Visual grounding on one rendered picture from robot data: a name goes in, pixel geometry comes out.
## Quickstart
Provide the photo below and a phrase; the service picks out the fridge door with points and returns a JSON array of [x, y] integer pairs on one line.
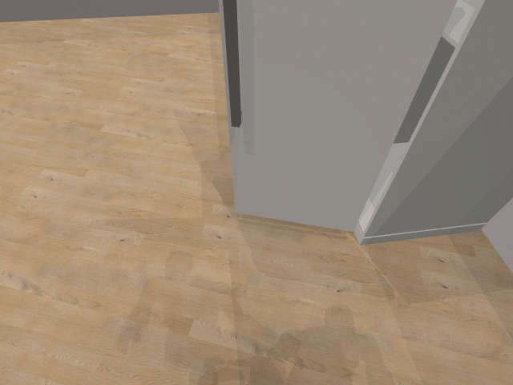
[[324, 88]]

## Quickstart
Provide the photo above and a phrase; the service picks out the handle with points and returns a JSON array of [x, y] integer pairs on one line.
[[232, 50]]

